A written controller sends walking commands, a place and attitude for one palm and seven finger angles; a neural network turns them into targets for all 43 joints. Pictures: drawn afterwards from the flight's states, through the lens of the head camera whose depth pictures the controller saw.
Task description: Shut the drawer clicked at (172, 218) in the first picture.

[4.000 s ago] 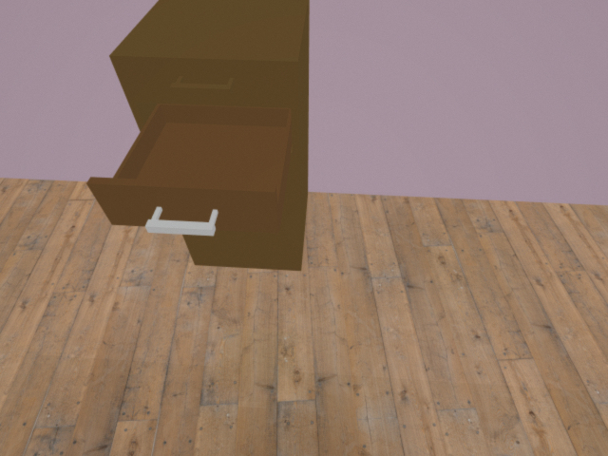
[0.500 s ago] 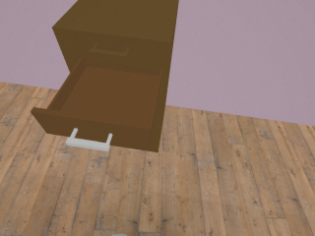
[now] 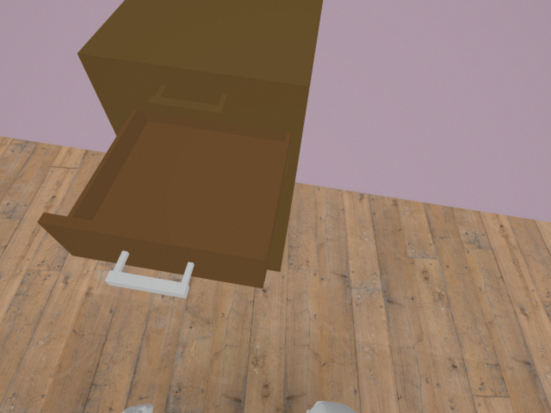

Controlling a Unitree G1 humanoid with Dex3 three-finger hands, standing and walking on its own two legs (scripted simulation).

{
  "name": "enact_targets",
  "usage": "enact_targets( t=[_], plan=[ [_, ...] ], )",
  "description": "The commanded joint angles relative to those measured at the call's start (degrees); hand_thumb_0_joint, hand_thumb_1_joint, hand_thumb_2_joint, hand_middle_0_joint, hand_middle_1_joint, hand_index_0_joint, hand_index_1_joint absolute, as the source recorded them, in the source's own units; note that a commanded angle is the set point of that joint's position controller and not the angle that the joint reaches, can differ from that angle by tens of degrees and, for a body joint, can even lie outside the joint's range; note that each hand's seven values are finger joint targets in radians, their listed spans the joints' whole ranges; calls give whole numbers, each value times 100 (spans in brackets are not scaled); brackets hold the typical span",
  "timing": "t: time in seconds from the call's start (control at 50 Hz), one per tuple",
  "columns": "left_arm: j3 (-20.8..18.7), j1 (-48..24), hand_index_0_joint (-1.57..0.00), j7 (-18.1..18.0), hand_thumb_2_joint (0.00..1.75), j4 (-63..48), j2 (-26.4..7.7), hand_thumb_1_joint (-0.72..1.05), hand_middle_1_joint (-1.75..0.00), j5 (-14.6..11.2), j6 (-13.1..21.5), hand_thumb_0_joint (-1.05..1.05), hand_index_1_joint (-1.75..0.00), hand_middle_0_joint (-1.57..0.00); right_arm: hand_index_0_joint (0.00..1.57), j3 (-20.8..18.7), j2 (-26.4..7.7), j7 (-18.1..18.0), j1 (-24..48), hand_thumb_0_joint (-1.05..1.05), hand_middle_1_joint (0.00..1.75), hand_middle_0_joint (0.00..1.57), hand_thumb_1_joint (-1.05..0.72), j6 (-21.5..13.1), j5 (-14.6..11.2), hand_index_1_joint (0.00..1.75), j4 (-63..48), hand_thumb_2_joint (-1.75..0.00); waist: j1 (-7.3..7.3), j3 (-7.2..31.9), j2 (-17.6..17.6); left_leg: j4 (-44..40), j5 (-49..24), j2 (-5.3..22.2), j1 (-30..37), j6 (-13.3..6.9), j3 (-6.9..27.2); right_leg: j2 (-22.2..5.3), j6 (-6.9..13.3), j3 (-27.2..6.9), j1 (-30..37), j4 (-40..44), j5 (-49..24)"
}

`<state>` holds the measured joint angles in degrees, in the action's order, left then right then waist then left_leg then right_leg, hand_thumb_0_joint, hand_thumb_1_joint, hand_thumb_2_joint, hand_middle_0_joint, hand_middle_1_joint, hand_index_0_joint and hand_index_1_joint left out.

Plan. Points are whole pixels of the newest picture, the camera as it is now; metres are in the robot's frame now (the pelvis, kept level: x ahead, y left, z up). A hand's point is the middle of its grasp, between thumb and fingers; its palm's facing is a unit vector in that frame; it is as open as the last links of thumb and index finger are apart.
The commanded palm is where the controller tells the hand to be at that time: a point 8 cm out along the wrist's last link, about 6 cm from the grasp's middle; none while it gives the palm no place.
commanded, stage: come to a stop and stand still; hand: left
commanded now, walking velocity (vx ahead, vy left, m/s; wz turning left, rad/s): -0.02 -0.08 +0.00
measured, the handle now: (152, 273) +0.33 +0.23 -0.10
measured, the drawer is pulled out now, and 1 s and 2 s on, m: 0.30 0.30 0.30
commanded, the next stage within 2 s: look again from close up in 0.78 s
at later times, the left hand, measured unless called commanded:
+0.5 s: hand out of the picture +0.02 +0.15 -0.17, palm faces -0.01 -0.97 -0.26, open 7.4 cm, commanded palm none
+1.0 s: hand out of the picture -0.03 +0.14 -0.17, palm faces -0.03 -0.98 -0.19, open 7.4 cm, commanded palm none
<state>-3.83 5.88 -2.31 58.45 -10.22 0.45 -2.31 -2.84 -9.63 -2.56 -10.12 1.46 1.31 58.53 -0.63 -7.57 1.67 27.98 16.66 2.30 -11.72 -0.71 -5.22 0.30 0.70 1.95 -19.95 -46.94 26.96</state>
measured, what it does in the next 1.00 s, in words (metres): steps on the spot: right foot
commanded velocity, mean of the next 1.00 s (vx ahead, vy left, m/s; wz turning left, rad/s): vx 0.00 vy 0.00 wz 0.00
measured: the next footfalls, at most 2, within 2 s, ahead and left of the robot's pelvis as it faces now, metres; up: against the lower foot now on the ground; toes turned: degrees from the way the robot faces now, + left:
right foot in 0.20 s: -0.01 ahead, -0.15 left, +0.00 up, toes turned +0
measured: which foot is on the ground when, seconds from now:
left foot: down 0.00-1.00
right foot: up 0.00-0.18, down 0.20-1.00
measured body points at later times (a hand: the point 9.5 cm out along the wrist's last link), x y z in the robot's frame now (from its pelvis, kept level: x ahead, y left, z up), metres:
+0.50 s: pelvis -0.04 -0.03 -0.01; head -0.05 -0.06 +0.44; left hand +0.02 +0.20 -0.15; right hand +0.03 -0.26 -0.17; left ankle +0.00 +0.10 -0.74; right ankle -0.05 -0.15 -0.74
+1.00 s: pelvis -0.03 -0.04 +0.00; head -0.01 -0.05 +0.45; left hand -0.03 +0.19 -0.16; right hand -0.09 -0.25 -0.16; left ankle +0.00 +0.10 -0.74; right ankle -0.05 -0.15 -0.74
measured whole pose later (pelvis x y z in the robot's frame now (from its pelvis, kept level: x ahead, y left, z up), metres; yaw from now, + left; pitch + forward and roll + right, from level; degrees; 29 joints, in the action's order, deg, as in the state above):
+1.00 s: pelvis -0.03 -0.04 +0.00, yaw -2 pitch +0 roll +1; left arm 0.1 18.1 -1.2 62.4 -8.3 0.4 0.7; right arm 0.6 -9.0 -1.0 -21.8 -0.3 1.0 64.1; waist -1.1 -1.7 -0.6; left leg 27.8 12.8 1.5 -15.3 1.4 -0.9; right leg -0.1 0.1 -1.8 -13.1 -30.3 17.6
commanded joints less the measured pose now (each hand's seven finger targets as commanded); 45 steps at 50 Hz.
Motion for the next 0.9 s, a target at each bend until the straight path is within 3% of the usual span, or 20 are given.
enact_targets(
  t=[0.0, 0.12, 0.14, 0.16, 0.18, 0.2, 0.22, 0.24, 0.26, 0.28, 0.3, 0.32, 0.34, 0.36, 0.4, 0.46, 0.52, 0.6, 0.76, 0.88],
  plan=[
    [-159, 306, -20, 8, 90, -355, -421, 90, -30, 54, -11, 0, -30, -20, 20, -171, -873, -122, -457, 0, 30, 20, -90, -15, 86, 30, -231, -90, 25, 724, -959, -466, -5314, 1561, 975, -1018, 994, 20, -44, -503, -702, -1396, 326],
    [-57, 406, -20, 85, 90, -437, -406, 90, -30, 54, 55, 0, -30, -20, 20, -225, -1039, -31, -419, 0, 30, 20, -90, -57, 61, 30, -270, -90, -23, 1023, -1341, -486, -4178, 1372, 1027, -753, 797, -16, -87, -20, 137, 603, -165],
    [21, 1471, -20, -38, 90, -58, -649, 90, -30, -20, 345, 0, -30, -20, 20, -350, -1454, 66, 439, 0, 30, 20, -90, -214, -118, 30, -534, -90, 590, 2224, -905, 1230, -4312, 1339, 1603, -297, 452, -486, -46, -600, 330, 2147, -1555],
    [-74, 1159, -20, -69, 90, -454, -1107, 90, -30, 78, 425, 0, -30, -20, 20, -227, -752, 226, -13, 0, 30, 20, -90, -208, -131, 30, -985, -90, 271, 2026, 418, 1603, -1369, 436, -351, -54, 163, -1011, 128, -1473, 1355, 2112, -3691],
    [-128, 1144, -20, -63, 90, -571, -1268, 90, -30, 101, 477, 0, -30, -20, 20, -119, -456, 239, 13, 0, 30, 20, -90, -179, -18, 30, -1176, -90, 363, 1866, 818, 2180, 1066, -211, -1349, 61, 127, -1742, 560, -2327, 2226, 1813, -6467],
    [-9, 1217, -20, -123, 90, -466, -1107, 90, -30, 137, 565, 0, -30, -20, 20, -63, -364, 202, 33, 0, 30, 20, -90, -185, -65, 30, -1062, -90, 253, 1629, 627, 2453, 1351, -86, -1756, 107, 469, -1825, 951, -1972, 2283, 1689, -7027],
    [93, 1242, -20, -132, 90, -510, -1137, 90, -30, 242, 571, 0, -30, -20, 20, -46, -200, 202, -37, 0, 30, 20, -90, -230, -104, 30, -1132, -90, 114, 1125, 131, 1717, 1374, -316, -1758, 139, 249, -1531, 716, -1269, 1907, 1497, -6966],
    [77, 1214, -20, -131, 90, -495, -1128, 90, -30, 218, 508, 0, -30, -20, 20, -46, -242, 223, -81, 0, 30, 20, -90, -181, -138, 30, -1047, -90, 57, 1251, 324, 1327, 958, -391, -1359, 118, 149, -1161, 602, -1268, 1804, 1315, -6395],
    [80, 994, -20, -154, 90, -506, -1077, 90, -30, 139, 464, 0, -30, -20, 20, -39, -405, 222, -294, 0, 30, 20, -90, -147, -129, 30, -957, -90, -118, 1254, 1252, 922, 211, -287, -867, 73, 156, -985, 544, -1138, 1443, 1196, -5836],
    [81, 723, -20, -157, 90, -599, -1038, 90, -30, 96, 454, 0, -30, -20, 20, -88, -606, 208, -703, 0, 30, 20, -90, -173, -100, 30, -829, -90, -283, 1329, 1447, 403, -736, -203, -287, 3, 245, -755, 427, -771, 1199, 1018, -5306],
    [93, 746, -20, -150, 90, -671, -890, 90, -30, 38, 410, 0, -30, -20, 20, -115, -917, 190, -843, 0, 30, 20, -90, -228, -75, 30, -739, -90, -242, 1375, 878, 516, -2335, 228, 385, -171, 643, -525, 211, -574, 561, 910, -4125],
    [109, 770, -20, -154, 90, -737, -790, 90, -30, 32, 326, 0, -30, -20, 20, -99, -1030, 175, -795, 0, 30, 20, -90, -245, -41, 30, -751, -90, -174, 1223, -108, 291, -2998, 670, 383, -398, 1131, -221, 42, -427, 283, 877, -2339],
    [153, 797, -20, -139, 90, -671, -653, 90, -30, 22, 264, 0, -30, -20, 20, -55, -994, 162, -587, 0, 30, 20, -90, -238, -22, 30, -677, -90, -66, 797, -1129, -186, -2934, 913, 18, -593, 1395, -39, -52, -293, 316, 750, -859],
    [193, 969, -20, -109, 90, -549, -617, 90, -30, 15, 239, 0, -30, -20, 20, -14, -945, 146, -287, 0, 30, 20, -90, -219, -13, 30, -672, -90, 110, 372, -1416, -428, -2406, 924, -451, -657, 1418, -44, -30, -281, 453, 883, -307],
    [222, 1246, -20, -53, 90, -410, -710, 90, -30, 32, 283, 0, -30, -20, 20, 36, -850, 133, 22, 0, 30, 20, -90, -197, -32, 30, -782, -90, 231, -13, -724, -315, -1169, 488, -701, -433, 1142, -175, 93, -654, 391, 1669, -953],
    [271, 1007, -20, 13, 90, -387, -848, 90, -30, 52, 323, 0, -30, -20, 20, 72, -604, 184, -354, 0, 30, 20, -90, -104, -53, 30, -663, -90, -92, 77, 533, 123, 331, -87, -37, -20, 557, -684, 278, -1360, -431, 2658, -216],
    [244, 903, -20, 40, 90, -468, -842, 90, -30, 56, 299, 0, -30, -20, 20, 77, -591, 213, -694, 0, 30, 20, -90, -104, -15, 30, -440, -90, -150, 110, 307, -69, 367, -25, 144, -23, 610, -558, 226, -1183, -698, 2835, 706],
    [204, 1114, -20, 60, 90, -402, -799, 90, -30, 60, 279, 0, -30, -20, 20, 96, -625, 216, -797, 0, 30, 20, -90, -121, 12, 30, -332, -90, -48, 131, 74, -415, 751, 39, -272, -61, 762, -437, 156, -1059, -407, 2792, 878],
    [218, 1385, -20, 88, 90, -159, -617, 90, -30, 24, 328, 0, -30, -20, 20, 184, -559, 177, -1124, 0, 30, 20, -90, -222, 2, 30, -5, -90, 40, 279, -229, -646, 538, 145, -532, -89, 930, -406, 203, -938, 78, 2562, 141],
    [261, 1494, -20, 80, 90, 85, -471, 90, -30, 16, 372, 0, -30, -20, 20, 230, -456, 136, -1308, 0, 30, 20, -90, -282, -41, 30, 226, -90, 52, 378, -119, -628, -35, 226, -422, -93, 938, -390, 204, -814, 387, 2422, -707]
  ],
)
